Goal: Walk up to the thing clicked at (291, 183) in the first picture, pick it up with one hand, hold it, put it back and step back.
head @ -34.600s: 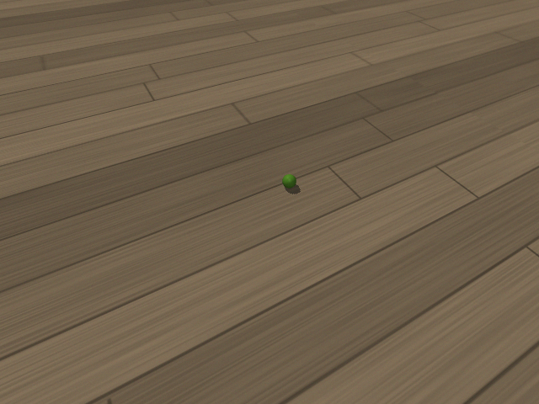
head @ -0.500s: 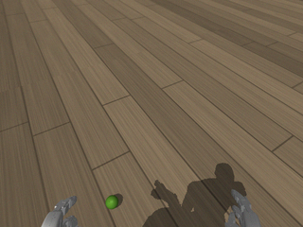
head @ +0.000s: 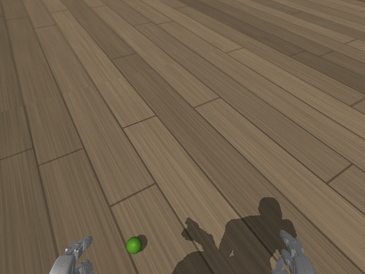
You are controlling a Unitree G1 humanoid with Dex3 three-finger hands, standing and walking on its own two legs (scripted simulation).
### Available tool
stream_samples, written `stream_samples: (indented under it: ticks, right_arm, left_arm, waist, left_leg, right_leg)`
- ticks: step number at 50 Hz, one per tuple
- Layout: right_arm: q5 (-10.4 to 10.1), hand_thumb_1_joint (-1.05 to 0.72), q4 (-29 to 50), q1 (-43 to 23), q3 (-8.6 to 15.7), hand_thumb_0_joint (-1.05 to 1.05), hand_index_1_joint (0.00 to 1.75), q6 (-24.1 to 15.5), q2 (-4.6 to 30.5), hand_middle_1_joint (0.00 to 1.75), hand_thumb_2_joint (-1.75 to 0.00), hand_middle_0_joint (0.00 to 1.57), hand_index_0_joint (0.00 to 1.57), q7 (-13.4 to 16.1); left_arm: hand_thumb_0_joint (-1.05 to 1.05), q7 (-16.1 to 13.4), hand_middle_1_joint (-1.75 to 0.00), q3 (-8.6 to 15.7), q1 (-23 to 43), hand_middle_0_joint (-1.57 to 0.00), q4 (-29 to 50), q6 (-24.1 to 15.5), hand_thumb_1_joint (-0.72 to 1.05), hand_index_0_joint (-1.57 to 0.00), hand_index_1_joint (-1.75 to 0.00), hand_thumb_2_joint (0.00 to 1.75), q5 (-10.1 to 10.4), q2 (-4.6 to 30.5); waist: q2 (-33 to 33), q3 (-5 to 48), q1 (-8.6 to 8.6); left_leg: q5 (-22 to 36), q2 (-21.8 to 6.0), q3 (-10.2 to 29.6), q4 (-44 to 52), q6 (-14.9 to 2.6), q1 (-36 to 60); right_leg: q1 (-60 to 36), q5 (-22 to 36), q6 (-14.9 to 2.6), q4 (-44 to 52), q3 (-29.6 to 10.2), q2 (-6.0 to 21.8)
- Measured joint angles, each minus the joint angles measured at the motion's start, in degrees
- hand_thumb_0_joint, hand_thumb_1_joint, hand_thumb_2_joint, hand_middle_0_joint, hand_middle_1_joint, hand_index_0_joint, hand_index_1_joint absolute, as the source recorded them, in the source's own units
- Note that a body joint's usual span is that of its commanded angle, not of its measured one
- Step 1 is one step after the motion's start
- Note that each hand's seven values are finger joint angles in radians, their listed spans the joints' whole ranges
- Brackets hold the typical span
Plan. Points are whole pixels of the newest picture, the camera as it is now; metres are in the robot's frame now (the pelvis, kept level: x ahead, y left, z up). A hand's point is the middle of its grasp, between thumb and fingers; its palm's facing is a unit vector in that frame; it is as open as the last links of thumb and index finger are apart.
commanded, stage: home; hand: left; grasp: from above
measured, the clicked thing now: (134, 245) +0.43 +0.22 -0.68
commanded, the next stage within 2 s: stand in 0.36 s
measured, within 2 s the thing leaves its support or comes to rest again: neither
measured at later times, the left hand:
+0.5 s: hand out of the picture +0.17 +0.19 -0.05, palm faces +0.02 -0.97 -0.26, open 7.4 cm
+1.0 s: hand out of the picture +0.04 +0.24 -0.11, palm faces +0.02 -0.94 -0.33, open 7.4 cm
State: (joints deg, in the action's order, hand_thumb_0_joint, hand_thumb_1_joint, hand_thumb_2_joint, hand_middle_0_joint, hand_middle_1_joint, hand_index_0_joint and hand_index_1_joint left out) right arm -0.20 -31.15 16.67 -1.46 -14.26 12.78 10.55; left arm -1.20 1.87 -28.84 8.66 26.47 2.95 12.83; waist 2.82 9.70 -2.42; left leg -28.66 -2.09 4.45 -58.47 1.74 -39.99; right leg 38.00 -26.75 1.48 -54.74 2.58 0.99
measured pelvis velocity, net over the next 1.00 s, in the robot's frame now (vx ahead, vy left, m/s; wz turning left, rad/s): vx -0.01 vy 0.01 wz -0.01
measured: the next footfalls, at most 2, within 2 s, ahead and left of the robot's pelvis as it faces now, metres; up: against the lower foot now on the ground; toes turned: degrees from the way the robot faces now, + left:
none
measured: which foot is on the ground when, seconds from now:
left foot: down 0.00-1.00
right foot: down 0.00-1.00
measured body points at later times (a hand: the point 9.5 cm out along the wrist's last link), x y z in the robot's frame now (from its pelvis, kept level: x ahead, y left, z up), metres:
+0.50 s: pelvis -0.01 +0.00 +0.00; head +0.02 +0.01 +0.45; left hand +0.16 +0.24 -0.03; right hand +0.16 -0.24 -0.07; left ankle +0.01 +0.13 -0.68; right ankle +0.01 -0.14 -0.68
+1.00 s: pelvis -0.01 +0.01 +0.06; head +0.00 +0.00 +0.51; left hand +0.04 +0.29 -0.08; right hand +0.06 -0.27 -0.08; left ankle +0.01 +0.13 -0.68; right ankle +0.01 -0.14 -0.68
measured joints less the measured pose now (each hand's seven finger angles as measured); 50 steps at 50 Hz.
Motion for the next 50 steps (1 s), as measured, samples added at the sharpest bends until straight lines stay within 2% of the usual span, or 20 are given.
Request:
stream_samples:
  ticks: [23,25,27,28,31,38,44,50]
  right_arm:
    - [-0.2,-0.90,0.5,0.1,-0.1,0.02,0.30,0.2,-0.3,0.30,-0.90,0.21,0.20,0.0]
    - [3.2,-0.90,-3.0,-2.1,0.8,0.02,0.30,1.9,0.1,0.30,-0.90,0.21,0.20,-1.7]
    - [5.4,-0.90,-7.4,-4.7,0.6,0.01,0.30,6.0,1.5,0.30,-0.90,0.21,0.20,-4.7]
    - [5.6,-0.90,-9.2,-5.6,0.6,0.01,0.30,7.6,2.2,0.30,-0.90,0.21,0.20,-6.0]
    - [4.3,-0.90,-13.2,-6.6,1.9,0.01,0.30,10.3,3.2,0.30,-0.90,0.21,0.20,-8.6]
    - [3.4,-0.90,-19.3,-5.5,4.3,0.01,0.30,12.6,4.4,0.30,-0.90,0.21,0.20,-9.7]
    - [2.8,-0.91,-24.0,-5.0,4.2,0.01,0.30,13.8,4.0,0.30,-0.90,0.21,0.20,-9.1]
    - [2.2,-0.91,-27.5,-5.2,3.7,0.01,0.30,14.2,3.5,0.30,-0.90,0.21,0.20,-9.0]
  left_arm:
    - [0.01,-0.2,-0.30,0.0,-0.4,-0.20,0.7,0.2,0.90,-0.20,-0.30,0.90,0.0,0.2]
    - [0.01,-0.7,-0.30,-1.3,4.2,-0.20,-7.3,-7.0,0.90,-0.20,-0.30,0.90,-2.6,1.1]
    - [0.01,-0.8,-0.30,-1.8,9.6,-0.20,-18.5,-13.6,0.90,-0.20,-0.30,0.90,-4.6,2.0]
    - [0.01,-0.8,-0.30,-1.8,11.7,-0.20,-23.3,-15.7,0.90,-0.20,-0.30,0.90,-5.4,2.4]
    - [0.01,-0.6,-0.30,-1.1,15.0,-0.20,-34.2,-19.4,0.90,-0.20,-0.30,0.90,-6.1,3.4]
    - [0.01,-0.8,-0.30,0.6,15.8,-0.20,-51.4,-23.0,0.90,-0.20,-0.30,0.90,-5.8,3.9]
    - [0.01,-0.9,-0.30,0.8,15.5,-0.20,-61.0,-24.5,0.90,-0.20,-0.30,0.90,-5.5,3.4]
    - [0.01,-0.8,-0.30,0.4,16.0,-0.20,-67.2,-25.0,0.90,-0.20,-0.30,0.90,-5.1,2.7]
  waist:
    - [0.0,0.1,0.07]
    - [-1.0,-4.0,1.31]
    - [-1.9,-6.9,2.65]
    - [-2.4,-7.9,3.01]
    - [-3.4,-9.8,3.48]
    - [-3.1,-11.5,3.32]
    - [-2.5,-12.6,3.29]
    - [-2.0,-13.3,3.33]
  left_leg:
    - [-0.1,0.0,0.0,-0.4,-0.10,-0.5]
    - [0.4,0.3,-0.8,0.9,-0.36,3.3]
    - [1.6,0.8,-1.6,3.2,-0.58,6.7]
    - [2.2,1.1,-1.9,4.4,-0.68,8.1]
    - [3.7,1.9,-2.7,7.9,-0.89,11.8]
    - [6.2,1.8,-3.1,14.6,-1.17,18.6]
    - [9.3,1.6,-3.0,21.3,-1.08,24.1]
    - [12.7,1.6,-3.1,27.8,-0.99,28.6]
  right_leg:
    - [0.4,0.0,0.11,-0.2,0.0,0.0]
    - [-2.8,0.2,0.00,0.3,-0.7,0.3]
    - [-5.6,0.9,-0.22,1.5,-1.5,0.8]
    - [-6.7,1.2,-0.20,2.2,-1.7,1.2]
    - [-9.7,2.0,0.21,4.3,-2.4,2.0]
    - [-16.5,5.0,0.74,11.4,-2.6,1.9]
    - [-22.1,8.2,0.68,18.4,-2.3,1.8]
    - [-26.6,11.5,0.68,24.6,-2.2,1.8]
